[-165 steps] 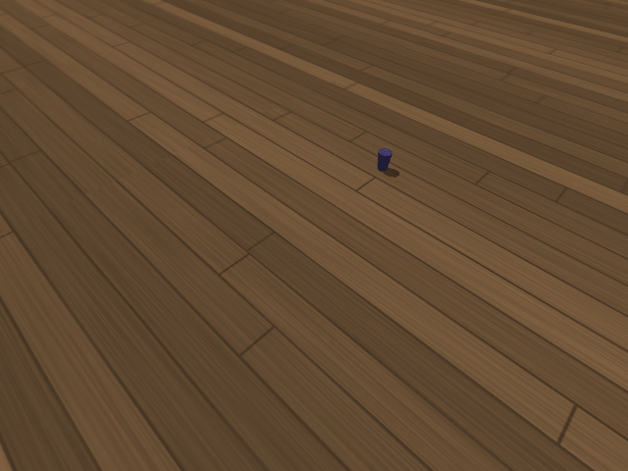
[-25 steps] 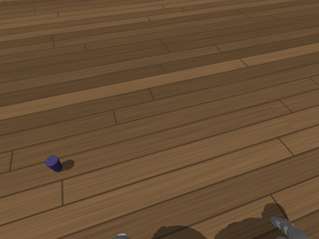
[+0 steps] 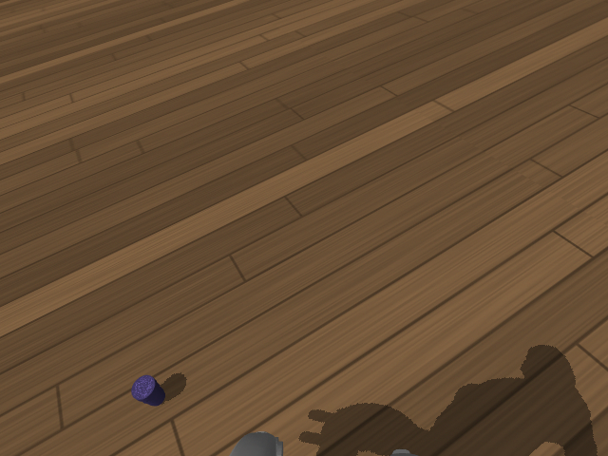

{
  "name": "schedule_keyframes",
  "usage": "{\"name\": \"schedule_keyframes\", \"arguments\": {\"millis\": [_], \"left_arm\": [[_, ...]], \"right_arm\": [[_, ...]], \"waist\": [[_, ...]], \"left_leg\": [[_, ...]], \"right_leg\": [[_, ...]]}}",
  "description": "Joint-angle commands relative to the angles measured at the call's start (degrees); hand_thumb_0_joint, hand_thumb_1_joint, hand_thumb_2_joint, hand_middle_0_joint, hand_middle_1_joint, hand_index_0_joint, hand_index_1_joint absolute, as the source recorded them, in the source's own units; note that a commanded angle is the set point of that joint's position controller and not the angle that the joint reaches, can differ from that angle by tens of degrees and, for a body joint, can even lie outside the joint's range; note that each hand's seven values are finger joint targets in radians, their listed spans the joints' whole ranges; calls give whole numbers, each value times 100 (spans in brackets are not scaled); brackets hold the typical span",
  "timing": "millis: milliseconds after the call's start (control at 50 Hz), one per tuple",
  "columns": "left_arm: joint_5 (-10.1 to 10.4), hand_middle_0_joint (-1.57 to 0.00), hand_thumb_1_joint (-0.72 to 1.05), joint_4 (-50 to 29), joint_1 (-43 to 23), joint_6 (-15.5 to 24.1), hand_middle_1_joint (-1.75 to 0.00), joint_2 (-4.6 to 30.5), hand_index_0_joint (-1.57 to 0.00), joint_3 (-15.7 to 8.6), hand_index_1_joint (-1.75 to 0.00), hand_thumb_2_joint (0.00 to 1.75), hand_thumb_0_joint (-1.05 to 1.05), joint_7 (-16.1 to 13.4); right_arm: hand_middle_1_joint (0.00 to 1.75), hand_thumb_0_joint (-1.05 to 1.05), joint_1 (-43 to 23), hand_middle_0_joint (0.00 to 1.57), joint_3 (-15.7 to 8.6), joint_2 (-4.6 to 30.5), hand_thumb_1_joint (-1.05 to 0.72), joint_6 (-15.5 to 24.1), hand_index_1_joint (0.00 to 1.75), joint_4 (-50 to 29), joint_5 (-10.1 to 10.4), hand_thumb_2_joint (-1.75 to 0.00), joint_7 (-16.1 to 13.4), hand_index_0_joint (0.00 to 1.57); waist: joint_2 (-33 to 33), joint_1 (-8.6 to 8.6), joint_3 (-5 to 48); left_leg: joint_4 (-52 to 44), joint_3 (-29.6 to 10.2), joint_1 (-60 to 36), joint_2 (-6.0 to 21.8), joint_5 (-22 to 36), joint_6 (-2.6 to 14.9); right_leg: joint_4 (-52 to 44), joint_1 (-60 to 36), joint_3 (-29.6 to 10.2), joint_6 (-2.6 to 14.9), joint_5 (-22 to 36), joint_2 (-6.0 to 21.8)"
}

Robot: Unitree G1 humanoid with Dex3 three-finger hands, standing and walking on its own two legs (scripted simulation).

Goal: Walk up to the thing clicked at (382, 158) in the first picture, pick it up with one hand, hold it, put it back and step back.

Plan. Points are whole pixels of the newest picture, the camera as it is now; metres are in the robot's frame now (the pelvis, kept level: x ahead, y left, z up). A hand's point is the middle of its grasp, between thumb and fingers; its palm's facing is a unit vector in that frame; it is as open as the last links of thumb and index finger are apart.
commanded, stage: walk up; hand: left
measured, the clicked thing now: (150, 392) +0.46 +0.58 -0.69
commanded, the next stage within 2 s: none
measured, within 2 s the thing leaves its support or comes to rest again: neither
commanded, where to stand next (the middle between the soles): +0.01 +0.52 m, yaw -24 degrees
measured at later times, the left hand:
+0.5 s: hand out of the picture +0.14 +0.52 -0.13, palm faces -0.24 -0.83 -0.50, open 7.4 cm
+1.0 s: hand out of the picture +0.12 +0.84 -0.14, palm faces -0.18 -0.74 -0.65, open 7.4 cm
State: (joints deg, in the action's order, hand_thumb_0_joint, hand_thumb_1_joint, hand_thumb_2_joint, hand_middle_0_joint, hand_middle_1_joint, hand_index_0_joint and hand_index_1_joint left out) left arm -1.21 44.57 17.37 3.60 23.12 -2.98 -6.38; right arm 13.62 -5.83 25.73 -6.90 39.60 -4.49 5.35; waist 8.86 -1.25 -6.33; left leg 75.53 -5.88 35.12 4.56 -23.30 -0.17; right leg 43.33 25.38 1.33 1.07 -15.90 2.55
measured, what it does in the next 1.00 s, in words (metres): steps to the left, turning right: left foot, then right foot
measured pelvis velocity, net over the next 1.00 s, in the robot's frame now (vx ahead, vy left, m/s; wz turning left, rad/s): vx -0.06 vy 0.53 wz -0.30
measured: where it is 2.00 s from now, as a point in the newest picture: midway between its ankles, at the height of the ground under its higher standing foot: outside the picture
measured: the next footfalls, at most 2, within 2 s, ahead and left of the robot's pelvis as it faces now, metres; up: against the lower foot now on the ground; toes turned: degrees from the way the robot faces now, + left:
left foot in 0.18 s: +0.06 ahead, +0.29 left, +0.00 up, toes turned -3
right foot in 0.54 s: +0.06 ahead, +0.18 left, +0.00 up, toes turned -14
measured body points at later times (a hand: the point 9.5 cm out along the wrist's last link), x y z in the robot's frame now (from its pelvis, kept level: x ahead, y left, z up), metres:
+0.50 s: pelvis +0.00 +0.26 +0.00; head +0.07 +0.23 +0.45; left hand +0.15 +0.56 -0.10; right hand -0.02 -0.07 -0.11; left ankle +0.02 +0.30 -0.71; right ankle +0.03 +0.17 -0.68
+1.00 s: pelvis -0.06 +0.53 -0.04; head -0.02 +0.50 +0.41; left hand +0.13 +0.88 -0.10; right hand -0.05 +0.18 -0.14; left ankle -0.01 +0.67 -0.71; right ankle +0.00 +0.28 -0.67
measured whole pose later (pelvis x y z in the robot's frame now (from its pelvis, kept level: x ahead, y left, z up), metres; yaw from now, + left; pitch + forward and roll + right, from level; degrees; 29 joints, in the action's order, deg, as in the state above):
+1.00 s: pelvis -0.06 +0.53 -0.04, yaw -17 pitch -4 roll -1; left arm -1.7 48.5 13.6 0.1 29.7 -6.6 -8.0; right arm 13.5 -6.0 25.7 -5.8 38.6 -3.7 4.0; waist 3.1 0.5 -9.5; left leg 61.3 -1.6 23.9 5.5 -33.6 -3.3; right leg 65.3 38.6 -11.5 1.8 -28.4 2.3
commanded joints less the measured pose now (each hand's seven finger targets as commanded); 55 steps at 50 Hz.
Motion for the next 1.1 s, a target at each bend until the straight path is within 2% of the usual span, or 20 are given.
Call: {"name": "schedule_keyframes", "arguments": {"millis": [0, 100, 160, 180, 200, 240, 300, 440, 500, 520, 540, 580, 700, 820, 880, 900, 920, 960, 1000, 1080], "left_arm": [[-152, -20, 90, -417, -32, 92, -30, 2271, -20, -818, -30, 90, 0, -61], [-237, -20, 90, -412, 204, 89, -30, 2504, -20, -901, -30, 90, 0, -51], [-173, -20, 90, -460, -261, 42, -30, 2185, -20, -742, -30, 90, 0, -55], [-111, -20, 90, -463, -323, 8, -30, 1602, -20, -564, -30, 90, 0, -129], [-16, -20, 90, -536, -112, -21, -30, 984, -20, -367, -30, 90, 0, -196], [-28, -20, 90, -340, -300, 16, -30, 1695, -20, -392, -30, 90, 0, -347], [230, -20, 90, 202, 422, -43, -30, 1770, -20, -514, -30, 90, 0, -186], [274, -20, 90, -22, 762, -98, -30, 1390, -20, -403, -30, 90, 0, -123], [190, -20, 90, 218, 1885, -60, -30, 1453, -20, -517, -30, 90, 0, -195], [118, -20, 90, 145, 1853, -67, -30, 1753, -20, -633, -30, 90, 0, -236], [32, -20, 90, -120, 1592, -77, -30, 1927, -20, -692, -30, 90, 0, -271], [54, -20, 90, -616, 258, -45, -30, 2122, -20, -708, -30, 90, 0, -355], [-53, -20, 90, -463, -69, 62, -30, 1890, -20, -649, -30, 90, 0, -171], [-242, -20, 90, -400, -58, -38, -30, 2436, -20, -873, -30, 90, 0, -90], [-112, -20, 90, -334, -310, -100, -30, 2099, -20, -769, -30, 90, 0, -76], [-69, -20, 90, -324, -276, -154, -30, 1547, -20, -609, -30, 90, 0, -120], [39, -20, 90, -457, -410, -138, -30, 1058, -20, -484, -30, 90, 0, -226], [-53, -20, 90, -332, -914, -59, -30, 1753, -20, -587, -30, 90, 0, -284], [216, -20, 90, 176, -41, -79, -30, 1654, -20, -659, -30, 90, 0, -157], [185, -20, 90, 253, -21, -61, -30, 1225, -20, -499, -30, 90, 0, 55]], "right_arm": [[30, 0, 250, 20, -455, 1110, -90, 87, 30, -502, -1, -90, 17, 20], [30, 0, -9, 20, -491, 1110, -90, 129, 30, -704, 32, -90, 30, 20], [30, 0, 1201, 20, -627, 1200, -90, 260, 30, -319, 3, -90, -66, 20], [30, 0, 1716, 20, -705, 1425, -90, 319, 30, -222, -158, -90, -142, 20], [30, 0, 1170, 20, -718, 1948, -90, 398, 30, -407, -147, -90, -213, 20], [30, 0, 83, 20, -715, 2203, -90, 422, 30, -646, 44, -90, -322, 20], [30, 0, -84, 20, -486, 1192, -90, 458, 30, -781, -48, -90, -412, 20], [30, 0, 289, 20, -405, 926, -90, 339, 30, -962, -63, -90, -404, 20], [30, 0, -349, 20, -360, 801, -90, 278, 30, -1308, 18, -90, -341, 20], [30, 0, -127, 20, -303, 594, -90, 293, 30, -1283, 93, -90, -332, 20], [30, 0, 331, 20, -286, 549, -90, 268, 30, -1252, 110, -90, -332, 20], [30, 0, 582, 20, -522, 1136, -90, 89, 30, -1201, -8, -90, -481, 20], [30, 0, 300, 20, -485, 984, -90, 58, 30, -865, 26, -90, -153, 20], [30, 0, 125, 20, -454, 986, -90, 30, 30, -812, 155, -90, -126, 20], [30, 0, 1331, 20, -593, 1097, -90, 130, 30, -284, 84, -90, -200, 20], [30, 0, 1602, 20, -667, 1346, -90, 200, 30, -214, -54, -90, -242, 20], [30, 0, 1025, 20, -712, 2028, -90, 222, 30, -388, -18, -90, -276, 20], [30, 0, -446, 20, -606, 2146, -90, 222, 30, -691, 155, -90, -343, 20], [30, 0, -886, 20, -366, 1317, -90, 248, 30, -775, -2, -90, -402, 20], [30, 0, -143, 20, -312, 1221, -90, 411, 30, -332, 111, -90, -419, 20]], "waist": [[-1928, -120, 252], [-2224, 92, 535], [-1462, -628, 1093], [-121, -1066, 841], [1610, -674, 450], [1456, -392, 231], [196, -146, 270], [476, -204, 890], [-395, 579, 1165], [-1107, 656, 1212], [-1816, 456, 1516], [-1307, 35, 1111], [-1220, -71, 350], [-2438, 176, 491], [-1676, -426, 1000], [-283, -689, 600], [1469, -529, 340], [1224, -312, -269], [360, 71, -441], [816, -102, 503]], "left_leg": [[-453, 256, -248, 158, 190, 6], [-1629, 372, -565, 201, -583, 161], [-3444, 622, -2184, -107, -400, 251], [-4465, -73, -2547, 7, -610, 148], [-5099, -1936, -2145, 1269, 782, 273], [-5776, -3174, -1215, 1846, 406, 1106], [-4303, -723, -2189, 776, 3086, 615], [-3843, -12, -2821, 688, 4520, 605], [-2553, 604, -1345, 244, 4047, 29], [-1569, 659, -196, -138, 2263, -373], [-44, 286, 998, -382, -1234, -642], [1504, -717, 1009, 91, -1331, -592], [884, -57, -125, -143, 196, 4], [-1863, 506, -968, 155, -703, -4], [-3740, 856, -2339, -214, -387, 62], [-4638, -19, -2351, 64, -576, 199], [-5045, -1972, -1742, 1369, 711, 669], [-5816, -3088, 352, 2081, -897, 1898], [-4791, -1034, -243, 906, 409, 1204], [-4110, -884, -2334, 707, 1456, 1180]], "right_leg": [[-1896, 718, -1413, 930, -1870, 839], [-1396, 530, -1842, 1064, -1439, 1013], [192, 1061, -1334, 660, -381, 731], [1948, 1956, -830, 289, -454, -92], [3287, 3159, -240, 84, -2309, -1195], [3524, 2506, -729, 243, -1983, -412], [3165, 2202, -583, 121, -1152, -438], [719, 583, 22, 108, -572, -237], [-1363, -1857, 119, 372, 1077, -119], [-1359, -2829, -921, 747, 1555, 405], [-1330, -3379, -3042, 1551, 2252, 2075], [-1907, -1612, -4328, 2494, 1057, 3278], [-1421, 370, -1482, 1095, -745, 913], [-1280, 428, -1417, 859, -1047, 781], [84, 743, -997, 412, -237, 558], [1774, 1668, -580, 244, -552, -253], [2974, 2638, -219, 2, -2172, -1178], [3726, 1544, -509, 132, -1781, -484], [3632, 1519, -558, 87, -1264, -587], [2182, 1133, -138, 62, -1437, -371]]}}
